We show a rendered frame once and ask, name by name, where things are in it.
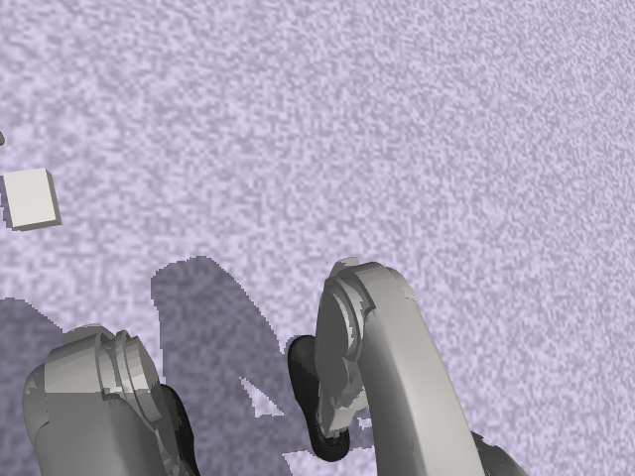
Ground small box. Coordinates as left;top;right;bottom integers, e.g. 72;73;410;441
3;168;63;232

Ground left robot foot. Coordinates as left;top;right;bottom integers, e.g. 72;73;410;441
161;384;200;476

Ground right robot foot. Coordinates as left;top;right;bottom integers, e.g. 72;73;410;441
288;335;350;462

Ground right robot hand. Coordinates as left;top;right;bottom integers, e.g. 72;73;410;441
471;431;528;476

